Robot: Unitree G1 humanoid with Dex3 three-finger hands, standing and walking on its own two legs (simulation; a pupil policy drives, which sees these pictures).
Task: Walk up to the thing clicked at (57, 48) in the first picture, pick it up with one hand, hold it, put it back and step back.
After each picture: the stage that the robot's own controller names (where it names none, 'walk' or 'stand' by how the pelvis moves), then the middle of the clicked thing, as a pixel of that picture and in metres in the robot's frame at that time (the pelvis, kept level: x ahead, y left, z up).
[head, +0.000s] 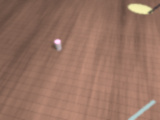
stand; (58, 45) +1.35 +0.27 -0.72
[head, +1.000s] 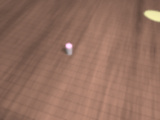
walk; (69, 49) +1.24 +0.13 -0.70
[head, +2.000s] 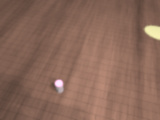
walk; (59, 86) +0.76 +0.17 -0.71
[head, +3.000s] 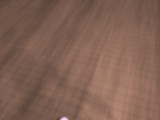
walk; out of the picture +0.45 +0.21 -0.70
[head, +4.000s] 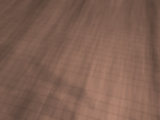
stand; out of the picture +0.33 +0.20 -0.72
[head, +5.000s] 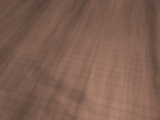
stand; out of the picture +0.31 +0.19 -0.72
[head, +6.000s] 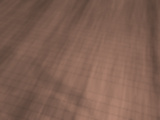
stand; out of the picture +0.34 +0.19 -0.73
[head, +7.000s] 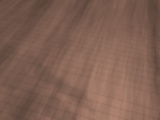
stand; out of the picture +0.33 +0.19 -0.73
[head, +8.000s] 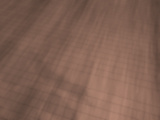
go down; out of the picture +0.33 +0.18 -0.72
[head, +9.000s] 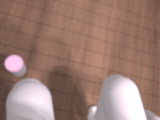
go down; (16, 66) +0.41 +0.24 -0.29
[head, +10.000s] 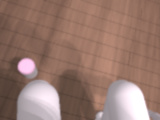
approach; (28, 69) +0.41 +0.24 -0.30
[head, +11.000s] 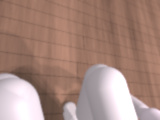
close in; out of the picture +0.39 +0.28 -0.21
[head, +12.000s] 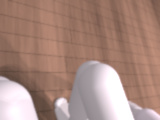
close; out of the picture +0.39 +0.29 -0.21
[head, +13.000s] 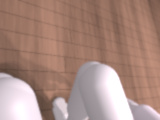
lift; out of the picture +0.37 +0.28 -0.22
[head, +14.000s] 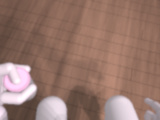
lift; (21, 85) +0.32 +0.21 -0.02
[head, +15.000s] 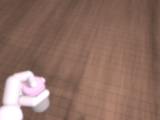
hold; (36, 95) +0.32 +0.17 +0.00
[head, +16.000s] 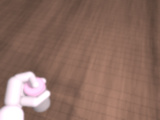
hold; (37, 95) +0.32 +0.17 +0.00
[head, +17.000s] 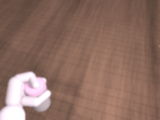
hold; (38, 95) +0.32 +0.17 -0.01
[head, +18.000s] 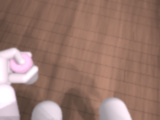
crouch; (25, 69) +0.40 +0.20 -0.08
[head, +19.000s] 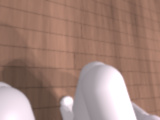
lower; out of the picture +0.40 +0.29 -0.22
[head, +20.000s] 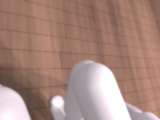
lower; out of the picture +0.41 +0.31 -0.22
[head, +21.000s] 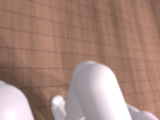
lower; out of the picture +0.40 +0.30 -0.22
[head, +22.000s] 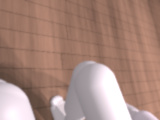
lower; out of the picture +0.40 +0.30 -0.22
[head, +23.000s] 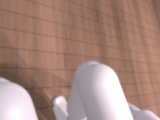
loosen; out of the picture +0.39 +0.29 -0.22
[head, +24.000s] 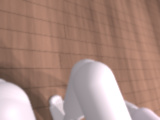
withdraw; out of the picture +0.39 +0.27 -0.22
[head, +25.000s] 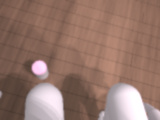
walk; (40, 70) +0.43 +0.21 -0.34
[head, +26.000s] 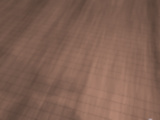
stand; out of the picture +0.35 +0.16 -0.66
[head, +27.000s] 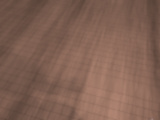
stand; out of the picture +0.36 +0.18 -0.67
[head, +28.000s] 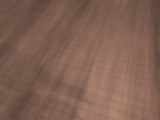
stand; out of the picture +0.37 +0.17 -0.69
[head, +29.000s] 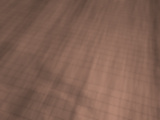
walk; out of the picture +0.39 +0.17 -0.72
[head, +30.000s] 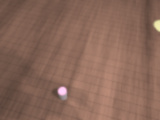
walk; (62, 93) +0.59 +0.14 -0.70
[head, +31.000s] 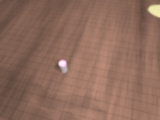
walk; (63, 66) +0.89 +0.24 -0.69
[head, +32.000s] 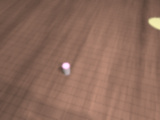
stand; (66, 69) +0.96 +0.17 -0.71
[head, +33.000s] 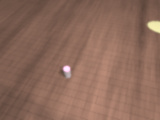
stand; (67, 72) +0.99 +0.18 -0.72
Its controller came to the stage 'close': yes
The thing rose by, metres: 0.71
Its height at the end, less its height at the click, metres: +0.00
